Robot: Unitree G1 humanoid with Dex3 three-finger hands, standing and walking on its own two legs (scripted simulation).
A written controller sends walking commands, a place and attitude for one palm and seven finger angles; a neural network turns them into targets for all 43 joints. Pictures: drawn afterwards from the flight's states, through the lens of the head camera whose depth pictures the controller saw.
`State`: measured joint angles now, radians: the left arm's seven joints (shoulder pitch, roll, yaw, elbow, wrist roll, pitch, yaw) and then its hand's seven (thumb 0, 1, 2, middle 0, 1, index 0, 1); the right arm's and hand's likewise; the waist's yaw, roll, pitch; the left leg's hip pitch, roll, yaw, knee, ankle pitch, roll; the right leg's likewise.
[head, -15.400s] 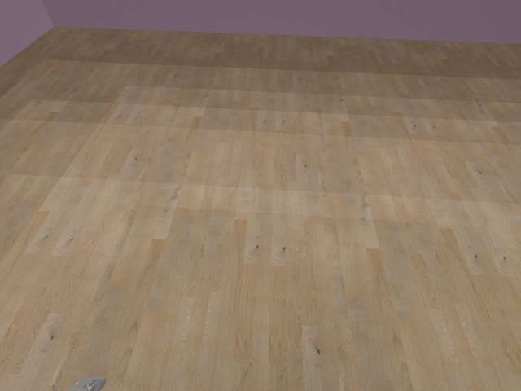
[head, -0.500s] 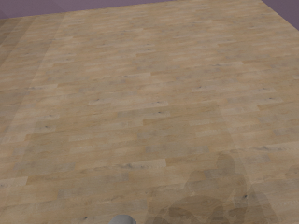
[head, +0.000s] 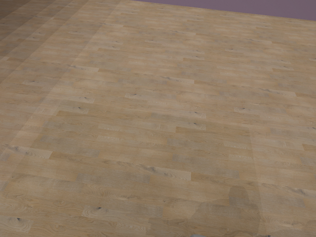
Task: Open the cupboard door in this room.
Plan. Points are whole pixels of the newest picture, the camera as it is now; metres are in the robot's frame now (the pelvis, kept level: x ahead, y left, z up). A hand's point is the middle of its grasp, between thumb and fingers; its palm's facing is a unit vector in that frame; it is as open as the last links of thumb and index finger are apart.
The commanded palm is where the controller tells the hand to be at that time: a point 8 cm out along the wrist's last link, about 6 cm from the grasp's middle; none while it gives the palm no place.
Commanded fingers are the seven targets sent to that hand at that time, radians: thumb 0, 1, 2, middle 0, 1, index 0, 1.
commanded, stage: turn or walk to find it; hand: left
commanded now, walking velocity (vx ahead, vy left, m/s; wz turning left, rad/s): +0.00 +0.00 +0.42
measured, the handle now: out of the picture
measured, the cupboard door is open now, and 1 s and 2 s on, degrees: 0 0 0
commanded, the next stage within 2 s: none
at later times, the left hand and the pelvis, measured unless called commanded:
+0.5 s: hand out of the picture -0.02 +0.16 -0.16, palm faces +0.25 -0.93 -0.25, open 7.3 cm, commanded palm none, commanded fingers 0.00 0.90 0.90 -0.20 -0.30 -0.20 -0.30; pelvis -0.03 -0.04 +0.00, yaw +14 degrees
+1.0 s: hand out of the picture -0.06 +0.21 -0.16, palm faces +0.44 -0.86 -0.26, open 7.3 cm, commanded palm none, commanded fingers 0.00 0.90 0.90 -0.20 -0.30 -0.20 -0.30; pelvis -0.06 -0.02 +0.00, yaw +25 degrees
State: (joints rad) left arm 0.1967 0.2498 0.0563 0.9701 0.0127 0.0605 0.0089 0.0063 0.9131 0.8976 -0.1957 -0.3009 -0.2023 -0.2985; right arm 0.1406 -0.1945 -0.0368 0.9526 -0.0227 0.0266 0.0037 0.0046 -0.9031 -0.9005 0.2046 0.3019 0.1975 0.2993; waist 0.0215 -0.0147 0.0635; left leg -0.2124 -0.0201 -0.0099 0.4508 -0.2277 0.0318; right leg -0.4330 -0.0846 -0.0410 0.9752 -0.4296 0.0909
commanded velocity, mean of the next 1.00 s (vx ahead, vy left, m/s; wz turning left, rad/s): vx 0.00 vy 0.00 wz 0.42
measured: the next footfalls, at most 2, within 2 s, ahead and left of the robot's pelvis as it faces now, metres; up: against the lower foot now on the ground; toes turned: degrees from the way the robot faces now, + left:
right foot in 0.16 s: +0.04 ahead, -0.14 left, +0.00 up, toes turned +0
left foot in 0.60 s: -0.06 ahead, +0.10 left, +0.00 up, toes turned +21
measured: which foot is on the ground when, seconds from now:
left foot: down 0.00-0.16, up 0.18-0.58, down 0.60-1.00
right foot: up 0.00-0.14, down 0.16-0.60, up 0.62-1.00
